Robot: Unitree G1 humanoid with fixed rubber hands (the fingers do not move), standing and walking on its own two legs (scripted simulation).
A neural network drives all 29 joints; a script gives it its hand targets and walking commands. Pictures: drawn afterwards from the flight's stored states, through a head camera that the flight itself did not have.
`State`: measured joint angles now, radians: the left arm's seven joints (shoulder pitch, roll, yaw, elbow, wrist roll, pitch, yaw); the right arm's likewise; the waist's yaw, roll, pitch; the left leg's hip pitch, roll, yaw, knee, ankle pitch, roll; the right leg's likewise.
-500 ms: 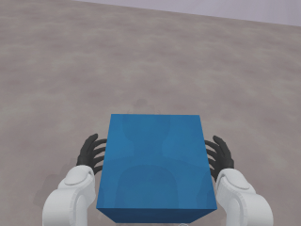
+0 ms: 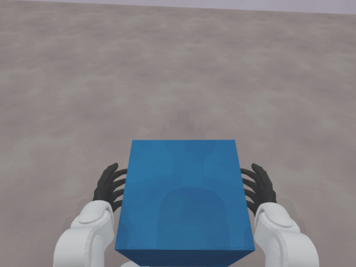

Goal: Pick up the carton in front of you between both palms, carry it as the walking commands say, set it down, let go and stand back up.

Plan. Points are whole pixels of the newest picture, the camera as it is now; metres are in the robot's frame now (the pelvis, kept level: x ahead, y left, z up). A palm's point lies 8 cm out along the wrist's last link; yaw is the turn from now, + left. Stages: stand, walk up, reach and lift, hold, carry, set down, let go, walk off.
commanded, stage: carry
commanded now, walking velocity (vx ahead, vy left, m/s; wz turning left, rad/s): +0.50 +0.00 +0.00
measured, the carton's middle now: (183, 208) +0.25 +0.00 +0.01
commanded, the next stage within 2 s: none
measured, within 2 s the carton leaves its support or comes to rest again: neither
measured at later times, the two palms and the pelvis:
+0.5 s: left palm (127, 89) +0.58 +0.16 +0.09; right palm (228, 87) +0.57 -0.14 +0.10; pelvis +0.35 +0.02 +0.00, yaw -2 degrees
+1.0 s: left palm (142, 50) +0.82 +0.15 +0.10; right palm (223, 48) +0.82 -0.15 +0.11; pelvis +0.59 +0.00 -0.01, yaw -1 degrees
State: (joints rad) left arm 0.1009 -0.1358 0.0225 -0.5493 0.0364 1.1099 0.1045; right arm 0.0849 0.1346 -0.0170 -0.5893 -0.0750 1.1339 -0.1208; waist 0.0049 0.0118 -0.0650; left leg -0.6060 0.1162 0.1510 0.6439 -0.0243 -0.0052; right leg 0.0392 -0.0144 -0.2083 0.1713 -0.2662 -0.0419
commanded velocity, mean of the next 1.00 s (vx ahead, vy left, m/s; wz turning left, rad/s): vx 0.22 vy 0.00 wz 0.00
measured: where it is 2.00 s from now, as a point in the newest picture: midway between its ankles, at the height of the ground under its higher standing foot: (182, 215)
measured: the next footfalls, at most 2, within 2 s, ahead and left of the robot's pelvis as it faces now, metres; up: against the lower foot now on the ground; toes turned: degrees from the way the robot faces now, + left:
left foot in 0.12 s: +0.27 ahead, +0.12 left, +0.00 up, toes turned +10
right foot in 0.60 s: +0.59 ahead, -0.11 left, +0.00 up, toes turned +4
